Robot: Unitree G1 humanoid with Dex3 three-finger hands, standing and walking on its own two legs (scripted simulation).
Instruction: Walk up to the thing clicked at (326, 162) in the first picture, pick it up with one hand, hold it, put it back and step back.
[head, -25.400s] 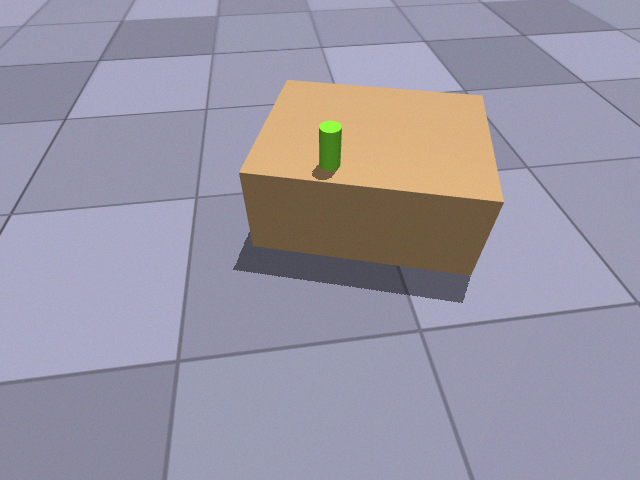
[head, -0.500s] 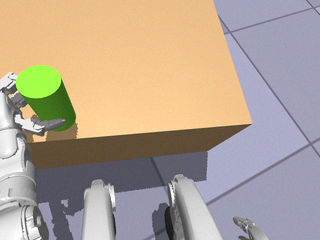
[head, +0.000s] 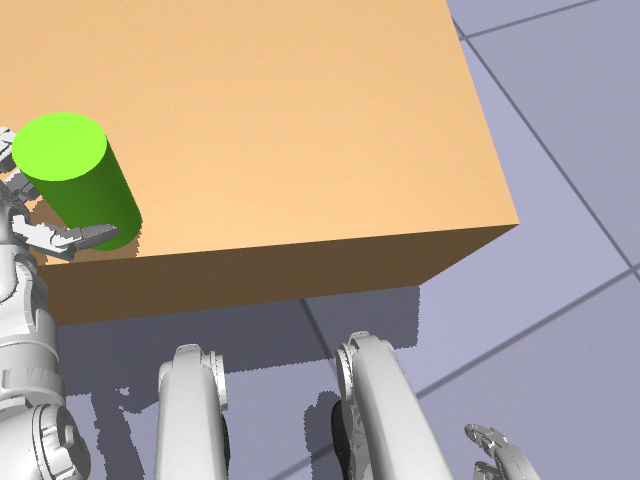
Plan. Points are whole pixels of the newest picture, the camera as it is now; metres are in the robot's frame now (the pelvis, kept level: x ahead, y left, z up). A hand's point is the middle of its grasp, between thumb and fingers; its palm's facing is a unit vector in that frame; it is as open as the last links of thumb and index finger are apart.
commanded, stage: lower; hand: left
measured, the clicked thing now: (88, 190) +0.46 +0.23 -0.01
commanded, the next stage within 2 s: loosen in 0.08 s
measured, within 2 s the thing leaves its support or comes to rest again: rests again in 0.02 s
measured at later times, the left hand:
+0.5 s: hand (47, 186) +0.47 +0.27 -0.01, palm faces +0.28 -0.96 -0.03, open 11.8 cm
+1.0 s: hand (2, 174) +0.47 +0.30 +0.02, palm faces +0.31 -0.95 -0.06, open 17.2 cm
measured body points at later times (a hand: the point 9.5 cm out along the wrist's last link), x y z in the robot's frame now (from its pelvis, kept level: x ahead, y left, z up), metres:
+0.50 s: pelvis -0.01 +0.00 -0.01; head +0.19 +0.05 +0.39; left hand +0.45 +0.32 +0.00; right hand +0.11 -0.26 -0.14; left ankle +0.08 +0.15 -0.45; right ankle +0.07 -0.13 -0.45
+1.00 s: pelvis +0.00 +0.00 +0.00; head +0.19 +0.04 +0.40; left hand +0.45 +0.35 +0.02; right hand +0.11 -0.26 -0.13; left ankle +0.08 +0.15 -0.45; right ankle +0.07 -0.13 -0.45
